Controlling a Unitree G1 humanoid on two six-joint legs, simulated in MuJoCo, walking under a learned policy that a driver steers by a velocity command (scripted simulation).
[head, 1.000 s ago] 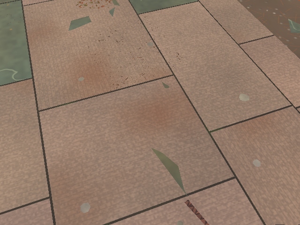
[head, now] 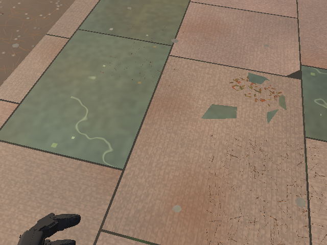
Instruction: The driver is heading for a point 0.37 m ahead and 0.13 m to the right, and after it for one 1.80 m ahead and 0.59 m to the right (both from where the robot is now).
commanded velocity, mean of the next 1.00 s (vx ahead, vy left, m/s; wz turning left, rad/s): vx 1.00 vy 0.00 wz -0.59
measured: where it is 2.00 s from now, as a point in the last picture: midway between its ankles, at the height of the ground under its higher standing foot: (240, 50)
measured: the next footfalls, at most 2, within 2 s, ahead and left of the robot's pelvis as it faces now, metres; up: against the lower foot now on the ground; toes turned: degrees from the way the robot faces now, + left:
right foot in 0.26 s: +0.48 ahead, -0.15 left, +0.00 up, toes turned -6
left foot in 0.70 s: +0.94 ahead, -0.09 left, +0.00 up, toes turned -37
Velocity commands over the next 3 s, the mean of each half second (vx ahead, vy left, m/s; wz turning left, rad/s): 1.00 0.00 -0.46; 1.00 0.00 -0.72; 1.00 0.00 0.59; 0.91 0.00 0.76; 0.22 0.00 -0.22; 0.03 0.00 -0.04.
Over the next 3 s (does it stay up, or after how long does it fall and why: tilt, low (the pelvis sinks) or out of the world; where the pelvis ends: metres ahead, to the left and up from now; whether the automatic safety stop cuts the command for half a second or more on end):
stays up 1.97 -0.58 0.00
